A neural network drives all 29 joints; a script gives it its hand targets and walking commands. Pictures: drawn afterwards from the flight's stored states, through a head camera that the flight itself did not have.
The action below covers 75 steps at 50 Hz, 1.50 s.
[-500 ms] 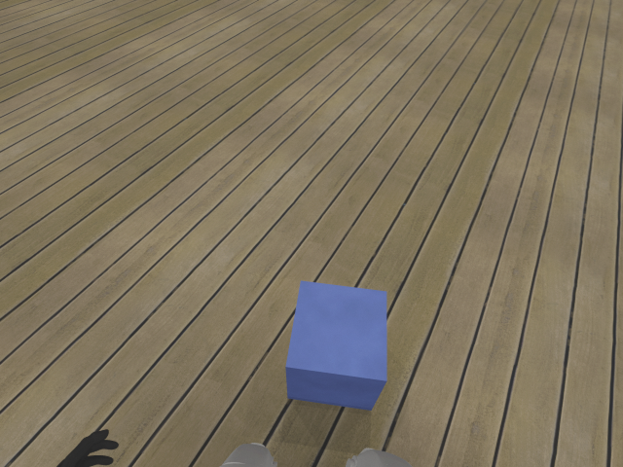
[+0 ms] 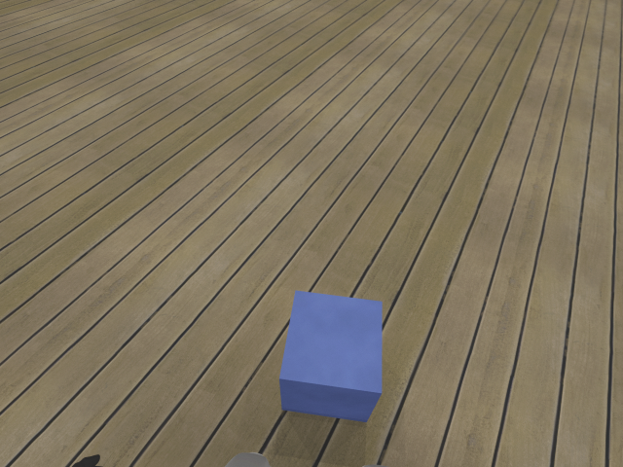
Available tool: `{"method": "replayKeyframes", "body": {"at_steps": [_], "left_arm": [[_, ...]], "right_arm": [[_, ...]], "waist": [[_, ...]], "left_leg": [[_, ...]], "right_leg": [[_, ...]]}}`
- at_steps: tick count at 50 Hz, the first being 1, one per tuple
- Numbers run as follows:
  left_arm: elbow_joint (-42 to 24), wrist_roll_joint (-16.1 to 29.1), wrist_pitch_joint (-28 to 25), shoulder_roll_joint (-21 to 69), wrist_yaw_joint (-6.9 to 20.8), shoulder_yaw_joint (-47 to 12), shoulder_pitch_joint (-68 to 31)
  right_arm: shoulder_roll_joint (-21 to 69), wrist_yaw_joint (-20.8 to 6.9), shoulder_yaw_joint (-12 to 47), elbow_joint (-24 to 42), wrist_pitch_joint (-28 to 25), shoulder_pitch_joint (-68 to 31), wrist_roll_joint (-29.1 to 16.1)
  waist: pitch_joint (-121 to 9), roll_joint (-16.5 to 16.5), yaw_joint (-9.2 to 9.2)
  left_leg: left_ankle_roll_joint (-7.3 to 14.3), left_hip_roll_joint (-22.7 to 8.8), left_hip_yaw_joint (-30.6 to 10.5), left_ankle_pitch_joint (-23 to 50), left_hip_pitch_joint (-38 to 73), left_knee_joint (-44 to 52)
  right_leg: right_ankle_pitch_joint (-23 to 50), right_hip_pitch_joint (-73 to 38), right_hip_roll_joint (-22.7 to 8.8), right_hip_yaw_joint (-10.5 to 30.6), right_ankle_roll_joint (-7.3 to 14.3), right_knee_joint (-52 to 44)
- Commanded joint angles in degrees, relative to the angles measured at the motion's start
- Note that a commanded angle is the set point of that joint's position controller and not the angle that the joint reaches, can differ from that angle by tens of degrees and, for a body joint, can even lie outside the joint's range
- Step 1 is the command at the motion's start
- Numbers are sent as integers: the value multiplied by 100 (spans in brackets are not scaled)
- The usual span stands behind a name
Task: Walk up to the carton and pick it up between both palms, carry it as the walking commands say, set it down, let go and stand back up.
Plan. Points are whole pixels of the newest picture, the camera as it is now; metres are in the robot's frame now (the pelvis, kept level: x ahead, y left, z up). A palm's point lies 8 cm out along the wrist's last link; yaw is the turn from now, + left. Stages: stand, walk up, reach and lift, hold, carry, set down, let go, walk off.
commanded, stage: walk up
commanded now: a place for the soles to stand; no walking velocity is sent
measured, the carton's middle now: (331, 356) +0.51 -0.06 -0.60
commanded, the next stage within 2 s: none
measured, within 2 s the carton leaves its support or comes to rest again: neither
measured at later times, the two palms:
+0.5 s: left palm out of the picture +0.11 +0.32 -0.09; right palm out of the picture +0.08 -0.32 -0.08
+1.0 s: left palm out of the picture +0.09 +0.28 -0.09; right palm out of the picture +0.05 -0.36 -0.10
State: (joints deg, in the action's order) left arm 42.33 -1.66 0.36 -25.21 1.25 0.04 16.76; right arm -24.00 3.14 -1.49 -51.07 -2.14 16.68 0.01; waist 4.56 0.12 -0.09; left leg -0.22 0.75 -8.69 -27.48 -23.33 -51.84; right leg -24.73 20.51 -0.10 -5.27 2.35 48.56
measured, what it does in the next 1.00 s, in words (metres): stands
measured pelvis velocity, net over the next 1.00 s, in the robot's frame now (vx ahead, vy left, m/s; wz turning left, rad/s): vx -0.01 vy -0.03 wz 0.01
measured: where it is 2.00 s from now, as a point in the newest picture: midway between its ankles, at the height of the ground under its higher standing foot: outside the picture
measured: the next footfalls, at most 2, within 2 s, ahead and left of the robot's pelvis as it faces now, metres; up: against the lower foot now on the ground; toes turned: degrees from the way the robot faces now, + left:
left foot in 1.08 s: +0.05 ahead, +0.08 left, +0.00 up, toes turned -6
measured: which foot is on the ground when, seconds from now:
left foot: down 0.00-0.80, up 0.82-1.00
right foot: down 0.00-1.00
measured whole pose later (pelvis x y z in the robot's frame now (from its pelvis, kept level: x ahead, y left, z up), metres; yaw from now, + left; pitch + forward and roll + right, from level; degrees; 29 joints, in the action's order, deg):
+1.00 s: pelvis -0.01 -0.03 +0.00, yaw +0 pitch -4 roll -1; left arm 42.4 -1.7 1.0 -25.1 1.8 0.0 13.1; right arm -24.0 5.3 -1.5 -52.1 -2.5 13.8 0.0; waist 8.8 0.4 -0.1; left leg -1.1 0.4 -8.0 -29.2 -26.2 -60.2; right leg -24.0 21.0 0.9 -7.2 4.0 48.7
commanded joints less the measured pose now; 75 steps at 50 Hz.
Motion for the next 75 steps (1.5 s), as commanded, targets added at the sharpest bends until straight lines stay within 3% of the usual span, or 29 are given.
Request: {"method": "replayKeyframes", "body": {"at_steps": [1,4,7,9,14,16,20,24,27,29,31,33,38,39,40,41,43,45,51,53,55,57,58,60,63,64,65,68,75], "left_arm": [[-116,136,-221,-1116,-11,498,-328],[-123,172,-164,-1026,-45,516,-409],[146,125,-302,-1232,-121,563,106],[114,137,-347,-1513,-125,637,173],[-65,161,-335,-1303,-124,529,-325],[-166,238,-295,-1194,-114,520,-372],[-116,191,-226,-1051,-126,506,-482],[173,93,-315,-1504,-144,615,-31],[9,125,-278,-1397,-108,526,-610],[-435,1,-55,-1158,25,564,-921],[-489,19,64,-1125,-49,612,-857],[-420,-17,108,-1152,-33,612,-746],[-41,-12,48,-1203,51,787,128],[89,-73,30,-1491,28,879,664],[85,-183,-33,-1899,-18,947,638],[-65,-95,-33,-1807,-8,923,-26],[-79,-63,-28,-1549,-6,891,-303],[-218,-95,-58,-1502,-19,846,-484],[-151,-35,-15,-1410,16,793,15],[-263,12,10,-1376,61,745,-354],[-356,98,60,-979,72,556,-427],[-452,47,105,-947,-18,601,-688],[-391,-40,135,-1309,-38,709,-834],[-312,39,75,-1268,-7,705,-553],[123,2,-59,-1206,23,795,510],[195,-119,-85,-1548,-30,899,778],[34,-105,-112,-1646,-60,837,347],[-144,-71,-97,-1553,-70,817,-385],[-199,18,-62,-1296,21,684,-399]], "right_arm": [[-1328,42,-475,288,-305,374,121],[-1899,64,-497,381,-304,99,139],[-1325,16,-351,492,-174,-604,12],[-1159,52,-264,474,-81,-545,55],[-1229,-23,-345,215,-209,45,82],[-1450,11,-416,221,-257,98,116],[-1626,8,-413,368,-211,-326,86],[-1185,1,-343,378,-78,-740,79],[-1217,-37,-403,163,-201,-136,120],[-1896,178,-630,-24,-308,747,129],[-2155,214,-649,172,-304,647,86],[-2085,287,-622,229,-269,349,83],[-1914,259,-543,510,-101,-633,162],[-1618,249,-468,562,-65,-846,157],[-966,298,-289,569,-35,-531,64],[-1196,349,-333,398,-1,-467,37],[-1533,291,-430,173,25,-275,41],[-1560,242,-474,70,14,43,-34],[-1460,191,-427,159,-141,-220,134],[-1294,209,-428,4,-231,297,128],[-1683,271,-597,-131,-301,854,203],[-2235,278,-654,156,-271,405,205],[-2197,258,-652,194,-243,209,113],[-1965,253,-586,343,-206,-134,158],[-1590,186,-418,442,-100,-829,147],[-1170,186,-386,470,-58,-737,99],[-1081,221,-308,464,-45,-778,8],[-1561,192,-456,91,23,-197,14],[-1291,170,-453,16,-207,306,84]], "waist": [[-192,-647,120],[-548,105,9],[-303,-680,-353],[-129,-1065,-359],[-294,-613,116],[-739,-129,87],[-363,615,-85],[-177,-203,-269],[-259,-81,159],[-74,276,446],[-413,920,343],[-220,772,205],[-157,1158,-428],[-127,509,-751],[222,-1402,-733],[370,-556,-389],[285,285,-207],[155,-552,-155],[-310,-1075,-421],[-524,-1047,-81],[-657,-244,229],[-337,1367,275],[-160,596,251],[-103,820,3],[-178,488,-628],[-197,-828,-804],[227,-756,-591],[84,107,-148],[-259,-639,91]], "left_leg": [[510,-160,532,1297,930,1535],[1511,-1434,-2375,2189,632,1982],[702,-416,-365,2228,-791,424],[357,-64,594,-421,-1169,-42],[391,-251,768,1354,295,1141],[686,-452,-11,3039,1041,1242],[1295,-1119,-1555,2234,196,1654],[361,-74,618,391,-790,183],[436,-206,716,545,542,1214],[956,-1045,-1265,2105,1239,1995],[1996,-2137,-3322,3307,1525,2371],[2119,-2154,-3182,3246,1254,2151],[1147,-1333,-1593,1512,-616,1575],[775,-744,-767,995,-1298,417],[386,362,119,-395,-1994,-857],[244,295,283,-753,-1877,-1335],[286,-45,313,-299,-1554,-1469],[237,-211,542,-197,-1304,-1332],[214,-347,1010,-496,-934,100],[327,-197,1271,357,258,961],[531,-453,87,1015,1508,1964],[1898,-2161,-3534,1530,1306,2782],[2114,-2162,-3523,1608,835,2620],[1844,-1800,-2648,1598,490,2276],[955,-870,-1005,1057,-876,1143],[533,-26,-171,367,-1489,-343],[294,293,330,-478,-1932,-821],[255,-141,397,-404,-1239,-1162],[443,-270,1069,590,402,1387]], "right_leg": [[1632,363,-1185,1355,406,-1398],[393,364,-182,739,-185,-71],[1203,-1026,-996,1794,206,-1838],[1772,-1125,-1972,2708,780,-2448],[3168,-625,-1622,1747,360,-1787],[2936,-196,-917,1059,124,-963],[821,-50,-268,843,-19,-450],[633,-925,-1931,2739,906,-2492],[1074,-39,-1720,2082,831,-2032],[1451,1159,-373,679,90,114],[-1284,1555,-105,973,-215,1320],[-1378,1640,-160,1229,-157,1691],[245,-286,-236,740,-18,-448],[-503,-981,-598,1543,55,-1453],[-1153,-849,-1625,3293,67,-3188],[-631,-421,-2167,3767,116,-3626],[-1030,-388,-1770,2997,-178,-3551],[-567,-689,-1707,2634,47,-3188],[1622,-1457,-1721,2114,792,-2404],[1926,-800,-1604,1530,866,-1846],[1580,361,-945,938,336,-370],[-1324,1707,52,769,-273,1111],[-1613,1348,-47,1134,-236,1447],[-1104,1033,-268,1052,-168,1102],[-99,-845,-241,856,-97,-1241],[-918,-1155,-1087,2425,3,-2668],[-516,-868,-1878,3587,142,-3329],[-835,-451,-1818,2984,190,-3267],[2074,-416,-1564,1803,581,-1830]]}}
